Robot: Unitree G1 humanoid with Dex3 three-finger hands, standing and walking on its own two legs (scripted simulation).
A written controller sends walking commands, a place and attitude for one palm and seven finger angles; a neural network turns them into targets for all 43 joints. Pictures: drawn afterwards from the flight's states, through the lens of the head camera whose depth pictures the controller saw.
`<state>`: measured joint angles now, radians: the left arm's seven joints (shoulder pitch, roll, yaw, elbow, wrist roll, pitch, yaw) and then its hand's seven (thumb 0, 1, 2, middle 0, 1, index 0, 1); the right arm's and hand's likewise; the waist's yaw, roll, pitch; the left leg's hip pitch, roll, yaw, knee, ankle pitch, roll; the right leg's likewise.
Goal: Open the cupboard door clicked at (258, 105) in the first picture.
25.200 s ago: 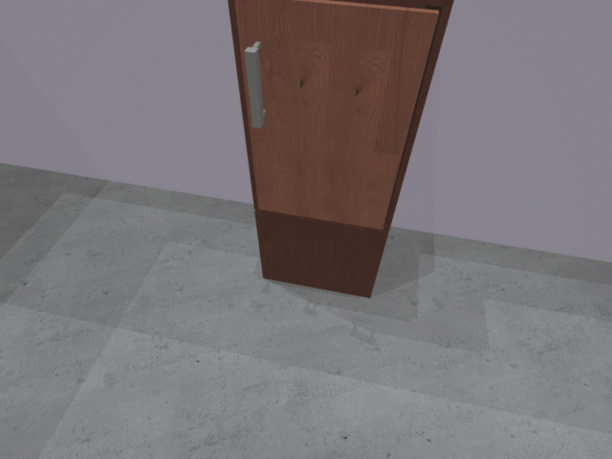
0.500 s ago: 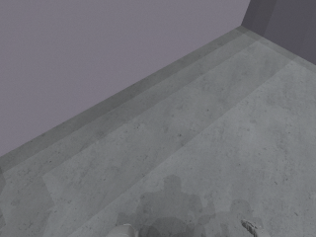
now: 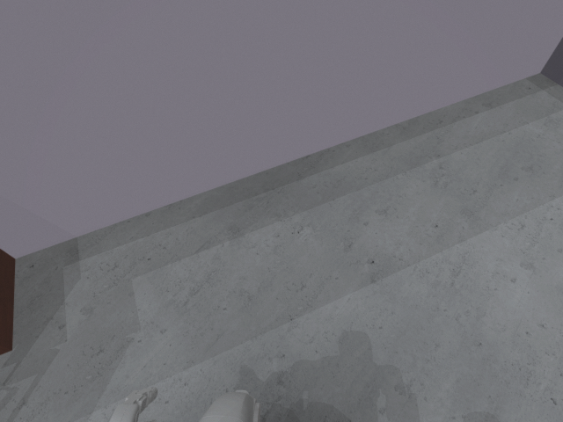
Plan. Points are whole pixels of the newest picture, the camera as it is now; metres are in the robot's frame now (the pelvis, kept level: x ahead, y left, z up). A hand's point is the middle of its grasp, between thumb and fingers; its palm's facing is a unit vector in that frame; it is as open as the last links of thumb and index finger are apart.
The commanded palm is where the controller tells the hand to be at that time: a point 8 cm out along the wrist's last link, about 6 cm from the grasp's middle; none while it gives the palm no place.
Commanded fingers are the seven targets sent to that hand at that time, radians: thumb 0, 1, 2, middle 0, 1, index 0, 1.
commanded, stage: turn to face it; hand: left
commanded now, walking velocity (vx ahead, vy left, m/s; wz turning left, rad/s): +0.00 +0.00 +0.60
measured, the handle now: out of the picture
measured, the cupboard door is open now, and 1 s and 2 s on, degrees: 48 48 48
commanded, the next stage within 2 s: take the last steps up to it in 1.94 s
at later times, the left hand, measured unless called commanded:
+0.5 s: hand out of the picture +0.04 +0.22 -0.15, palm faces +0.33 -0.89 -0.31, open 7.4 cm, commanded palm none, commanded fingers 0.00 0.90 0.90 -0.20 -0.30 -0.20 -0.30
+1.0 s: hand out of the picture -0.05 +0.19 -0.17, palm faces +0.63 -0.74 -0.25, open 7.4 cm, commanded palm none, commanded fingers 0.00 0.90 0.90 -0.20 -0.30 -0.20 -0.30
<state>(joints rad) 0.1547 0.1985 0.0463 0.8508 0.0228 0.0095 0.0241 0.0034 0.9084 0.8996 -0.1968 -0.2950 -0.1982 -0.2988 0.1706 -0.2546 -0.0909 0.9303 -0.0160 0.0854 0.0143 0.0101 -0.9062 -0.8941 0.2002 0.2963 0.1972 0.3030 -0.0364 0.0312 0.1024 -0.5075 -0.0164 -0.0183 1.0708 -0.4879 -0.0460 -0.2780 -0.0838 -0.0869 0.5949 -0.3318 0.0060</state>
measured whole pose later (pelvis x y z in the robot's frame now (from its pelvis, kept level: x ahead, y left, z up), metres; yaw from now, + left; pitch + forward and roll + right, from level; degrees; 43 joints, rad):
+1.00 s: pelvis +0.02 -0.03 +0.00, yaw +38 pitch +1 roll +0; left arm 0.19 0.25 0.08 0.91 0.02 0.06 0.01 0.01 0.91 0.90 -0.20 -0.29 -0.20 -0.30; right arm 0.12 -0.22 -0.05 0.89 -0.02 0.03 0.00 0.01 -0.91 -0.89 0.20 0.30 0.20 0.30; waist 0.00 -0.04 0.10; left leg -0.33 -0.02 0.01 0.58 -0.27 0.02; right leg -0.48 -0.10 -0.04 1.09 -0.47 0.07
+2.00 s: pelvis +0.09 -0.05 +0.00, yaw +69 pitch +0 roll +2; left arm 0.24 0.18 0.04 0.93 0.02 0.00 0.02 0.00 0.91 0.90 -0.20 -0.29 -0.20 -0.30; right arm 0.14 -0.22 -0.07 0.97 -0.01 0.08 0.01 0.01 -0.91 -0.89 0.20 0.30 0.20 0.30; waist 0.00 0.01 0.08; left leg -0.45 -0.02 -0.01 1.04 -0.48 -0.04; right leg -0.23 -0.08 -0.11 0.55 -0.31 -0.01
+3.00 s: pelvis +0.06 +0.20 -0.01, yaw +80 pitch +0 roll +1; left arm 0.34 0.19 0.07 1.12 0.02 0.01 0.00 0.01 0.91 0.90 -0.20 -0.29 -0.20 -0.30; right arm 0.14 -0.17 -0.04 0.96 -0.03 -0.05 0.00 0.00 -0.91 -0.89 0.20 0.30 0.19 0.30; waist 0.04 -0.05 0.07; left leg -0.37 0.04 0.15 0.62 -0.25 0.03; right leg -0.39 -0.14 -0.06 1.17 -0.47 0.00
